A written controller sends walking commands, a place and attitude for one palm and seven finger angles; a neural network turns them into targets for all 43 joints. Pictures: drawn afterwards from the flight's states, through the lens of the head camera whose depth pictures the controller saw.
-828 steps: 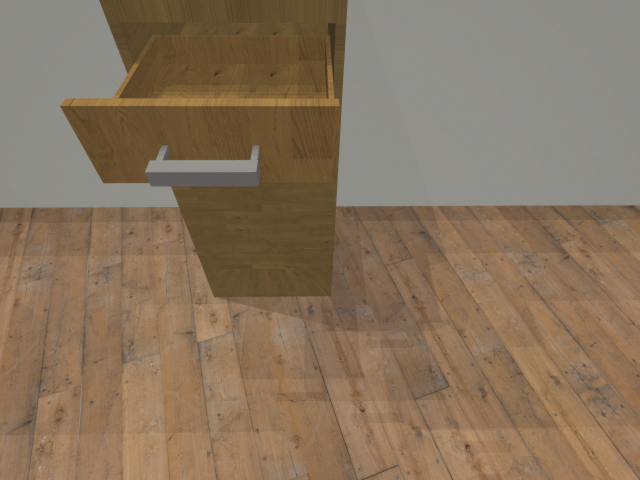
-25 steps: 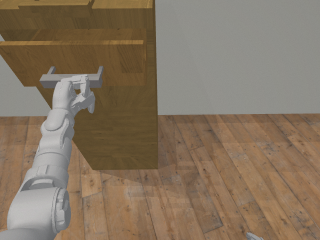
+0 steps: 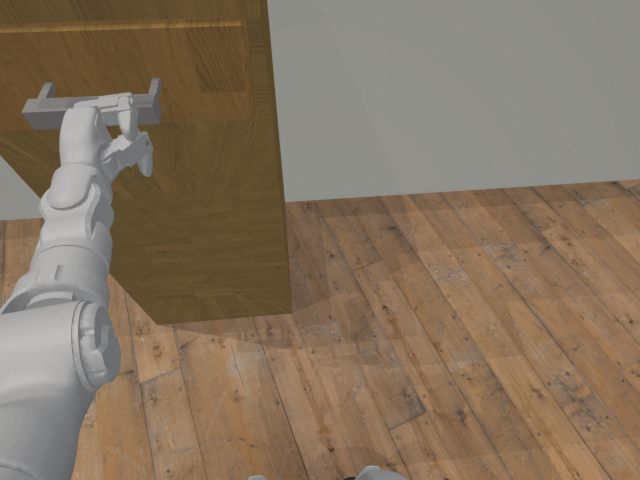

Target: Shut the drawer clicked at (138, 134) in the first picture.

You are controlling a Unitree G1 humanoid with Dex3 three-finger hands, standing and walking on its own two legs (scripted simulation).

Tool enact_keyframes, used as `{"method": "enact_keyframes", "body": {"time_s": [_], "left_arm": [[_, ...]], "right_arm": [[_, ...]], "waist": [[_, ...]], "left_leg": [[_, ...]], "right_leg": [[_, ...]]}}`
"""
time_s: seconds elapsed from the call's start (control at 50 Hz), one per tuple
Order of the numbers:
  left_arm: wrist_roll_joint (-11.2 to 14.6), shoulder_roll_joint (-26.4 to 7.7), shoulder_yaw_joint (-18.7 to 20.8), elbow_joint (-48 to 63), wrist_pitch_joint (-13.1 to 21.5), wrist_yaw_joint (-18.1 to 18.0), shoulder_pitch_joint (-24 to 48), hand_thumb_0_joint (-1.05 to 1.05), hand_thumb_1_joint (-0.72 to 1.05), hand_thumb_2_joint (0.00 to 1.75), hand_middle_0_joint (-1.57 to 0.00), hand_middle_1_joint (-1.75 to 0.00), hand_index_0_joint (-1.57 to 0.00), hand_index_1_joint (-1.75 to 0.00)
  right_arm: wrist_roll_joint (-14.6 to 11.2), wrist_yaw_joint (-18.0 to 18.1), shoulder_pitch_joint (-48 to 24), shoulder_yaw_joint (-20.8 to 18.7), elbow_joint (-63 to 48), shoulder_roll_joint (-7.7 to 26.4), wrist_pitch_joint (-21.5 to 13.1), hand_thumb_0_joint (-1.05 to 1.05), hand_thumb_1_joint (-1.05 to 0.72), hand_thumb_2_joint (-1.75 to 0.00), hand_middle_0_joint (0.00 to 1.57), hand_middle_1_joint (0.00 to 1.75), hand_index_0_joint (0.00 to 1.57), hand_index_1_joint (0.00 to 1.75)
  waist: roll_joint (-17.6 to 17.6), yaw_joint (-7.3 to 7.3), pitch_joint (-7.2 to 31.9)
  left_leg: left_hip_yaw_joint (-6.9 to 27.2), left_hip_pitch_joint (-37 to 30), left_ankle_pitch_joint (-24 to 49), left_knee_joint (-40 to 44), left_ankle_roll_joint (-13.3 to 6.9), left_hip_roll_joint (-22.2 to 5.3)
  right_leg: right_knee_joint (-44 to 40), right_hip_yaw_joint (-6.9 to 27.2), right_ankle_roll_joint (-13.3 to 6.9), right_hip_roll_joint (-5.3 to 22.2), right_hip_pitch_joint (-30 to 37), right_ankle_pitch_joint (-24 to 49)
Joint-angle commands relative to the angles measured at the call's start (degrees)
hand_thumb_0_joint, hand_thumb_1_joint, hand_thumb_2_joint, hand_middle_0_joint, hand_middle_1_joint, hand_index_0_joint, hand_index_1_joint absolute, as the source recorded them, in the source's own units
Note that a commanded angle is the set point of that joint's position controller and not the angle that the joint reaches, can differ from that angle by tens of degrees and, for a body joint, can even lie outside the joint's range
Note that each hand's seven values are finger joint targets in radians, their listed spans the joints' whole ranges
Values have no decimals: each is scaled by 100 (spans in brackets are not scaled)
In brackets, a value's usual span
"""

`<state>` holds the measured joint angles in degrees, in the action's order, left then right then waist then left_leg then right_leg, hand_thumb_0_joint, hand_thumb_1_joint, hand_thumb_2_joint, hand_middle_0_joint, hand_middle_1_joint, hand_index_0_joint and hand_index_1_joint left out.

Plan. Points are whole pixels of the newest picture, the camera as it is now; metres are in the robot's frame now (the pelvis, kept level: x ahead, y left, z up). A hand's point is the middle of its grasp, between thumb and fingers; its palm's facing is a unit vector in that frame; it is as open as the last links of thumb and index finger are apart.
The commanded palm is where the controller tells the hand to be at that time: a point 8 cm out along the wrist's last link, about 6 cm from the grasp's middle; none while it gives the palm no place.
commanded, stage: push the drawer shut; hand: left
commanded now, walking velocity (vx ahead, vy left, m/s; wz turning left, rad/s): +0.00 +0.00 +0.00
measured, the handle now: (99, 99) +0.58 +0.26 +0.13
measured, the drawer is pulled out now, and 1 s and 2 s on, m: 0.01 0.00 0.00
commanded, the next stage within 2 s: pull the fist back off the drawer in 0.30 s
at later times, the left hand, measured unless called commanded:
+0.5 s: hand (135, 135) +0.51 +0.20 +0.13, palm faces +0.06 -1.00 -0.03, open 2.9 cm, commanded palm +0.51 +0.24 +0.14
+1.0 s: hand (147, 145) +0.50 +0.19 +0.12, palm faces +0.04 -1.00 -0.01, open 3.2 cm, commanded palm +0.46 +0.24 +0.14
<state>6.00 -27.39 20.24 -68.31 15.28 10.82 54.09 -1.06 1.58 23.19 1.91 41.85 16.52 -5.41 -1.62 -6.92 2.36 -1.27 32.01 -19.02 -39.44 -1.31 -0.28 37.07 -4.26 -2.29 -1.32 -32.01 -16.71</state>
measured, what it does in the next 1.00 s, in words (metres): stands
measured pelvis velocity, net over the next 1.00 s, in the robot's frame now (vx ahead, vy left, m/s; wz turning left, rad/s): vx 0.02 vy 0.02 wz -0.04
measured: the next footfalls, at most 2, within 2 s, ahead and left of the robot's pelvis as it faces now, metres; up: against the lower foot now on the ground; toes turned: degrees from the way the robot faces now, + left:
none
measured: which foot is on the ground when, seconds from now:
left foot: down 0.00-1.00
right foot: down 0.00-1.00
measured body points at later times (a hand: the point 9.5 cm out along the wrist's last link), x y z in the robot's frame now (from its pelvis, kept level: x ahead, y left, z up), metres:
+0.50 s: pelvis -0.01 +0.00 -0.01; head +0.09 +0.01 +0.43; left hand +0.50 +0.26 +0.13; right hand -0.01 -0.27 -0.12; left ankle +0.00 +0.10 -0.72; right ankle +0.01 -0.09 -0.72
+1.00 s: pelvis +0.02 +0.02 +0.00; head +0.08 +0.01 +0.44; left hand +0.49 +0.24 +0.12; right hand +0.01 -0.25 -0.12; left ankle +0.00 +0.10 -0.72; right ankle +0.01 -0.09 -0.72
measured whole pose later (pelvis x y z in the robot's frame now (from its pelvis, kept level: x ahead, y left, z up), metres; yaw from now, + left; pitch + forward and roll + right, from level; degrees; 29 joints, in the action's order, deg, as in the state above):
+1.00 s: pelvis +0.02 +0.02 +0.00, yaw -2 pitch +13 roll -2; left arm 6.3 -25.2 22.0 -61.5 14.8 10.7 46.9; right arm -0.8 0.3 25.3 1.7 38.4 15.7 -2.6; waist -2.2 -7.3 5.1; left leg -3.2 31.8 -21.2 -40.3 -2.4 -0.7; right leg 37.0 -2.1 -1.2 -1.9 -32.1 -17.5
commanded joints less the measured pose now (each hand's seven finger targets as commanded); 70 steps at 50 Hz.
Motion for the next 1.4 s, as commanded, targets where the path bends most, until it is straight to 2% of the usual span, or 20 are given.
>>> {"method": "enact_keyframes", "body": {"time_s": [0.0,0.1,0.3,0.34,0.42,0.48,0.54,0.6,0.64,0.66,0.74,0.78,0.8,0.98,1.0,1.04,1.14,1.18,1.28,1.38], "left_arm": [[23,-1288,67,1323,470,20,3495,0,90,90,-140,-160,-140,-160],[-51,-1654,282,1026,422,-5,3535,0,90,90,-140,-160,-140,-160],[-63,-1500,-36,780,386,-45,4244,0,90,90,-140,-160,-140,-160],[-46,-1680,37,818,405,-39,4378,0,90,90,-140,-160,-140,-160],[-3,-1798,129,672,390,22,4339,0,90,90,-140,-160,-140,-160],[-14,-1712,97,763,438,40,4419,0,90,90,-140,-160,-140,-160],[-2,-1545,70,665,443,3,4256,0,90,90,-140,-160,-140,-160],[3,-1613,174,707,446,-19,4067,0,90,90,-140,-160,-140,-160],[10,-1620,262,885,486,-24,3831,0,90,90,-140,-160,-140,-160],[23,-1551,225,868,477,-5,3657,0,90,90,-140,-160,-140,-160],[29,-1568,309,1061,476,23,3129,0,90,90,-140,-160,-140,-160],[43,-1318,159,1261,474,17,2907,0,90,90,-140,-160,-140,-160],[46,-1428,305,1246,461,3,2671,0,90,90,-140,-160,-140,-160],[254,-1172,431,2626,295,-90,1395,0,90,90,-140,-160,-140,-160],[298,-990,321,2820,261,-101,1374,0,90,90,-140,-160,-140,-160],[314,-1272,611,3021,202,-170,1139,0,90,90,-140,-160,-140,-160],[258,-802,203,3530,-16,-180,806,0,90,90,-140,-160,-140,-160],[330,-644,110,3479,-158,-131,675,0,90,90,-140,-160,-140,-160],[592,-413,69,4508,-428,60,-582,0,90,90,-140,-160,-140,-160],[763,-386,125,5301,-769,99,-1291,0,90,90,-140,-160,-140,-160]], "right_arm": [[5,53,749,-315,-381,863,-94,0,-90,-90,20,30,20,30],[23,42,876,-313,-365,919,9,0,-90,-90,20,30,20,30],[13,83,1004,-278,-238,975,-14,0,-90,-90,20,30,20,30],[8,102,1021,-262,-208,1005,-54,0,-90,-90,20,30,20,30],[10,135,1056,-238,-198,1032,-119,0,-90,-90,20,30,20,30],[38,101,1051,-249,-242,1011,-139,0,-90,-90,20,30,20,30],[64,63,1060,-256,-259,995,-119,0,-90,-90,20,30,20,30],[69,33,1028,-284,-300,1008,-102,0,-90,-90,20,30,20,30],[78,14,1020,-299,-367,990,-70,0,-90,-90,20,30,20,30],[69,4,1012,-303,-396,978,-52,0,-90,-90,20,30,20,30],[44,-14,913,-307,-528,951,12,0,-90,-90,20,30,20,30],[32,-27,837,-319,-610,917,26,0,-90,-90,20,30,20,30],[31,-28,836,-334,-633,924,37,0,-90,-90,20,30,20,30],[-38,-44,527,-399,-959,799,147,0,-90,-90,20,30,20,30],[-51,-47,464,-400,-985,772,149,0,-90,-90,20,30,20,30],[-41,-39,455,-416,-984,784,177,0,-90,-90,20,30,20,30],[-87,-41,266,-410,-1010,682,202,0,-90,-90,20,30,20,30],[-105,-28,202,-413,-998,685,216,0,-90,-90,20,30,20,30],[-170,-22,-162,-403,-1299,621,176,0,-90,-90,20,30,20,30],[-227,22,-588,-358,-1442,606,117,0,-90,-90,20,30,20,30]], "waist": [[-279,-348,2334],[-209,-406,2167],[-419,-727,1889],[-516,-736,2060],[-288,-749,2161],[-628,-706,2381],[-494,-700,2284],[-547,-610,2232],[-599,-501,2499],[-446,-483,2454],[-561,-282,2315],[-482,-255,2260],[-359,-162,2220],[-332,204,2547],[-250,160,2545],[-87,262,2524],[-494,233,2285],[-286,206,2136],[-236,490,2515],[95,545,1936]], "left_leg": [[385,-1300,1271,374,-77,-23],[318,-983,1187,330,-106,-20],[410,-906,596,339,-105,-78],[415,-912,600,307,-108,-85],[444,-764,497,276,-126,-95],[480,-985,627,242,-81,-79],[513,-990,623,243,-75,-86],[499,-955,540,258,-69,-83],[473,-1099,801,242,-66,-73],[464,-1094,817,252,-73,-87],[403,-1054,853,317,-62,-83],[399,-1141,927,350,-70,-97],[410,-1117,955,363,-67,-105],[301,-1653,2339,379,-38,-149],[258,-1715,2423,382,-53,-152],[239,-1652,2758,383,-65,-153],[221,-2016,3416,362,-25,-186],[212,-1972,3281,393,-24,-183],[157,-2268,3677,520,-42,-154],[126,-2101,3115,763,-72,-118]], "right_leg": [[-418,455,139,-36,702,1237],[-445,502,156,-41,736,1274],[-550,495,193,-34,129,554],[-529,522,200,-24,164,555],[-521,521,212,-25,225,456],[-452,483,182,-36,129,490],[-451,439,170,-52,41,435],[-457,441,153,-51,56,362],[-401,434,133,-59,243,600],[-414,422,137,-67,271,631],[-385,405,100,-68,413,702],[-380,367,100,-76,412,759],[-368,351,91,-81,461,775],[-277,316,70,-99,1110,1879],[-305,323,93,-101,1163,2002],[-283,349,101,-94,1405,2335],[-323,332,105,-55,1303,2590],[-390,325,120,-56,1325,2578],[-452,319,115,8,1981,3082],[-640,290,121,36,2170,2998]]}}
